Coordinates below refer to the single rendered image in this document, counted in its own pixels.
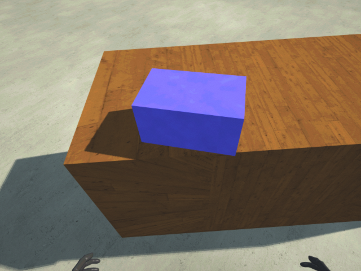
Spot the left robot hand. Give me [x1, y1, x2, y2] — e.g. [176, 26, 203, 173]
[72, 253, 100, 271]

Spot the right robot hand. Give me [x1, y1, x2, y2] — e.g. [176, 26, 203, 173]
[300, 256, 330, 271]

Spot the carton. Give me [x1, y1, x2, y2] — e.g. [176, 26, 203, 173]
[131, 68, 246, 156]

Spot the pedestal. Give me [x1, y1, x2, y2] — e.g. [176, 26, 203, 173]
[63, 34, 361, 238]

